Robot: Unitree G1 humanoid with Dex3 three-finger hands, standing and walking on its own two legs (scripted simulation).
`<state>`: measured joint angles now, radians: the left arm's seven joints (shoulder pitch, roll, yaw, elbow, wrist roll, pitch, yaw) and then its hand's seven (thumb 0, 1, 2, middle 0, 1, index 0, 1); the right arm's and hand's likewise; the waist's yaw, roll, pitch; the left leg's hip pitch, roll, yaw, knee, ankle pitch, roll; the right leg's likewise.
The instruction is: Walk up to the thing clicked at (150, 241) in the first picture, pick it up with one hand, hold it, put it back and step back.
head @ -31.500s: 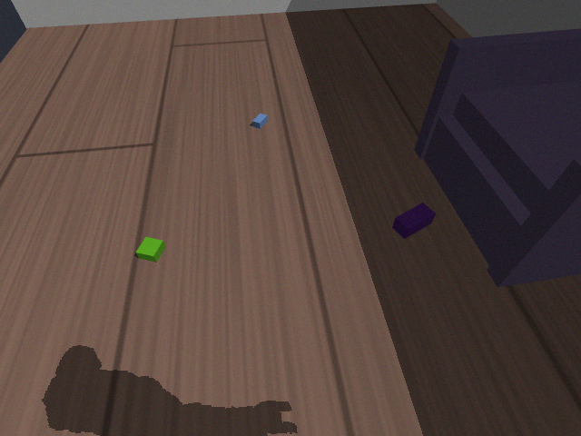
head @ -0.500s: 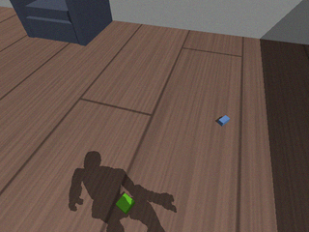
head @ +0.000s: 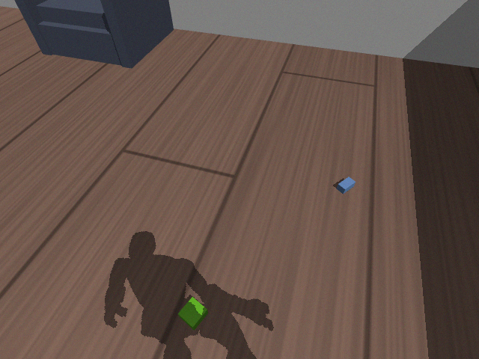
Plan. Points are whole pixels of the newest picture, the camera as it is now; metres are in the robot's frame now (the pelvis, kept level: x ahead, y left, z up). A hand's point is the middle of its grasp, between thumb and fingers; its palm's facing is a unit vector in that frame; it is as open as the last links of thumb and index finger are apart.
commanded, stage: stand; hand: left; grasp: from above
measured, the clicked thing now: (193, 313) +0.42 +0.22 -0.76
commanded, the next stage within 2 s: step back in 0.22 s
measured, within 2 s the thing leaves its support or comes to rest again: neither
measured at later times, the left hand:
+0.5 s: hand out of the picture +0.09 +0.31 -0.18, palm faces +0.00 -0.93 -0.38, open 7.4 cm
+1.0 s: hand out of the picture -0.04 +0.31 -0.18, palm faces -0.09 -0.91 -0.40, open 7.3 cm
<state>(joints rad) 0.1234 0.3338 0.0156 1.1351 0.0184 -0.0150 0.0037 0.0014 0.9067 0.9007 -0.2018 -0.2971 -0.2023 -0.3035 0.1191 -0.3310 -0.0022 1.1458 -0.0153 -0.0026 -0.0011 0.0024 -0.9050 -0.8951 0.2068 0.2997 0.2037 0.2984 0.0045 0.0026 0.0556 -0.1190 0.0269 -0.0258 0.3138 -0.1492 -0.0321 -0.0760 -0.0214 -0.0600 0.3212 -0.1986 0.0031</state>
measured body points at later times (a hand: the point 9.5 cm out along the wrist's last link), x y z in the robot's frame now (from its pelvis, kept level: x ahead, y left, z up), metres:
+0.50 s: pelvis -0.04 +0.04 -0.02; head +0.02 +0.05 +0.42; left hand +0.09 +0.35 -0.15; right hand +0.04 -0.29 -0.14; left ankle -0.04 +0.15 -0.75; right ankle -0.01 -0.12 -0.75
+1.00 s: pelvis -0.15 +0.05 -0.03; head -0.09 +0.04 +0.41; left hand -0.03 +0.36 -0.15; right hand -0.05 -0.27 -0.15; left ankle -0.04 +0.15 -0.75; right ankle -0.17 -0.07 -0.75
